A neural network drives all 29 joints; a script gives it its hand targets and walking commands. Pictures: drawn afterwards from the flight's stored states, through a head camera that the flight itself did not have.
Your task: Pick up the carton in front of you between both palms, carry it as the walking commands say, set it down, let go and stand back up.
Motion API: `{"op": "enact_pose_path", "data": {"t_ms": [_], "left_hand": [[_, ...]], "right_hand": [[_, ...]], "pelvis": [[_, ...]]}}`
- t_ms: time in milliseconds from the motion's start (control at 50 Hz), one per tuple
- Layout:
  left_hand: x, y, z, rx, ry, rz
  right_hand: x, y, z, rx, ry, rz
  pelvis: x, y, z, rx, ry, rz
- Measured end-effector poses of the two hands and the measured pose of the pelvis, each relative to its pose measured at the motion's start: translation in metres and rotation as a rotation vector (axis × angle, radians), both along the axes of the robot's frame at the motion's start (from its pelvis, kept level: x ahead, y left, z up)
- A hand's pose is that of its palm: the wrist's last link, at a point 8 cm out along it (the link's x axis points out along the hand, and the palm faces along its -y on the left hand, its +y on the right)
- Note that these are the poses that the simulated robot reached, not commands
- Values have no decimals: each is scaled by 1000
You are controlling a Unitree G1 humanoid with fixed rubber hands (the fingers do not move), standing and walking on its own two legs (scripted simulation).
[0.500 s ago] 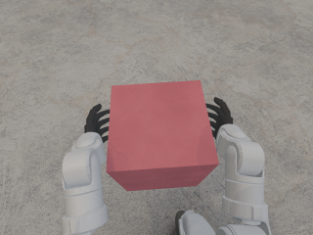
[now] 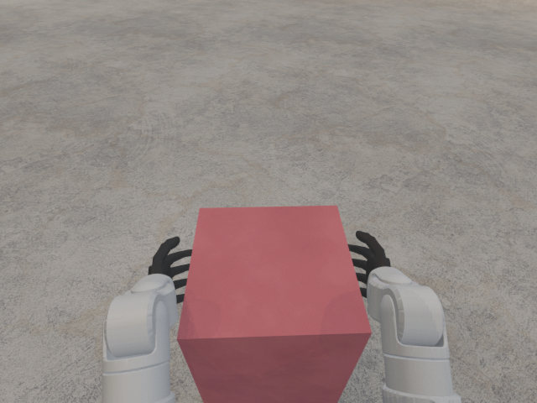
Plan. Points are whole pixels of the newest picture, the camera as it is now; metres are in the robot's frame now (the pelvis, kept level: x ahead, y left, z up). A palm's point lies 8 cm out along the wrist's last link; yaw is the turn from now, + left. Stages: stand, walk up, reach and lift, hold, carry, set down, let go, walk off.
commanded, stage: carry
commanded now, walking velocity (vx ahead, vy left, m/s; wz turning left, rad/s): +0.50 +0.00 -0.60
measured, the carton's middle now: (270, 308) +0.26 +0.01 +0.01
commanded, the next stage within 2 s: none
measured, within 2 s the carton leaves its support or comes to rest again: neither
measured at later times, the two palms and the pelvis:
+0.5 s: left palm (266, 159) +0.58 +0.01 +0.07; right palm (409, 178) +0.52 -0.28 +0.07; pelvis +0.30 -0.08 +0.01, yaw -15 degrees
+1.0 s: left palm (328, 89) +0.91 -0.17 +0.10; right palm (436, 116) +0.72 -0.41 +0.11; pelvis +0.61 -0.14 +0.02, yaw -35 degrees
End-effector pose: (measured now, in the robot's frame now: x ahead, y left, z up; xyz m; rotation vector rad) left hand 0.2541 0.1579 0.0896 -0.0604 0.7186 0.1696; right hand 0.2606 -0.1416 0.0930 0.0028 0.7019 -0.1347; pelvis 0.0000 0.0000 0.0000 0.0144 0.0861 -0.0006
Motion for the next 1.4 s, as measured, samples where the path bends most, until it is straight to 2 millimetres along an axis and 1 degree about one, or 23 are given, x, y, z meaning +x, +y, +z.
{"op": "enact_pose_path", "data": {"t_ms": [80,140,240,320,340,400,440,520,600,680,740,780,820,920,1000,1040,1080,1140,1200,1240,1280,1340,1400], "left_hand": [[52,-22,-5,-17,51,-84],[95,-41,-2,-14,37,-144],[170,-77,1,-14,-21,-201],[230,-108,-9,-4,-47,-216],[243,-115,-13,4,-36,-219],[275,-128,-20,20,35,-224],[295,-136,-20,30,68,-228],[343,-153,-12,41,65,-256],[401,-176,-2,29,18,-313],[465,-199,3,4,-32,-383],[516,-216,-3,-19,-59,-437],[543,-229,-8,-25,-27,-474],[563,-245,-11,-25,21,-511],[612,-290,-5,-15,52,-619],[653,-331,6,-25,13,-675],[674,-351,10,-28,-7,-687],[694,-371,10,-27,-19,-687],[726,-399,3,-12,-24,-668],[758,-424,-11,16,-21,-625],[774,-431,-19,48,23,-591],[789,-431,-22,65,68,-545],[812,-430,-17,78,87,-473],[841,-431,-7,75,60,-415]], "right_hand": [[24,-22,-3,-3,51,-98],[51,-39,2,-1,37,-157],[110,-72,6,4,-22,-216],[167,-103,-8,16,-49,-232],[180,-109,-13,26,-37,-236],[211,-123,-22,39,34,-241],[230,-130,-23,46,67,-243],[269,-146,-19,53,64,-268],[309,-164,-9,42,16,-325],[353,-180,1,17,-35,-395],[388,-190,0,-7,-60,-449],[404,-199,-3,-20,-26,-481],[414,-208,-5,-14,20,-525],[436,-238,2,-6,51,-632],[464,-270,14,-12,12,-691],[482,-288,18,-14,-9,-704],[504,-308,18,-10,-22,-705],[541,-340,7,4,-26,-685],[583,-373,-13,29,-22,-639],[610,-386,-24,57,24,-602],[636,-394,-29,79,68,-561],[679,-402,-28,86,87,-485],[722,-410,-21,81,61,-425]], "pelvis": [[43,2,9,-18,3,-54],[76,-3,12,-29,2,-91],[141,-22,4,-40,-3,-151],[200,-49,-15,-61,-27,-166],[212,-55,-17,-66,-26,-178],[243,-66,-8,-50,-23,-199],[264,-72,-1,-38,-19,-219],[309,-80,9,-18,-7,-271],[361,-85,10,-13,2,-323],[421,-88,4,-18,1,-374],[469,-90,-10,-18,-12,-443],[492,-92,-8,-12,-12,-486],[514,-96,-1,-20,-12,-520],[566,-113,14,-42,-7,-587],[606,-136,17,-55,0,-611],[627,-152,16,-56,2,-613],[648,-171,13,-54,2,-609],[680,-205,4,-46,-2,-586],[710,-242,-11,-49,-15,-538],[726,-258,-8,-45,-14,-510],[742,-273,1,-26,-14,-479],[768,-292,11,-2,-14,-447],[797,-309,16,16,-15,-421]]}}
